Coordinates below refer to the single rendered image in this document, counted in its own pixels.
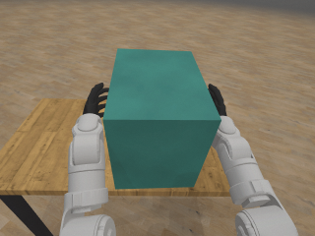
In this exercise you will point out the right robot forearm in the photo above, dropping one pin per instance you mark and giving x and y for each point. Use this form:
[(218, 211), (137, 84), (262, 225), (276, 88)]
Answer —
[(248, 188)]

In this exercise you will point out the table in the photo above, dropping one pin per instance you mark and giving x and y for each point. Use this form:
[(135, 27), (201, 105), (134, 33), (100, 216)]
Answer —
[(34, 162)]

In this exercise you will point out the right robot hand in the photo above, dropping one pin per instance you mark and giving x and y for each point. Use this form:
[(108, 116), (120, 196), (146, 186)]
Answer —
[(217, 99)]

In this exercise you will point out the robot left upper arm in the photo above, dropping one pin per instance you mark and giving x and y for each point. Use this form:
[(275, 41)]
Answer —
[(91, 225)]

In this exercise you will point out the robot right upper arm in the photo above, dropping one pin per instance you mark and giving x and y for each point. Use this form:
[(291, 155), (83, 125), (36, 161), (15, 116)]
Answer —
[(264, 221)]

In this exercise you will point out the left robot hand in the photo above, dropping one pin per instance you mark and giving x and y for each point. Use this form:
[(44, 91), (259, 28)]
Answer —
[(92, 105)]

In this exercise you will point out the left robot forearm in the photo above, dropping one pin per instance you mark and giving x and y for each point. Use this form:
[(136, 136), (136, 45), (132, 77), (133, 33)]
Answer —
[(86, 165)]

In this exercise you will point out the carton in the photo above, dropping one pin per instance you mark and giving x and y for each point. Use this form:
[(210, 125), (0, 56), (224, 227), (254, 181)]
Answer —
[(159, 119)]

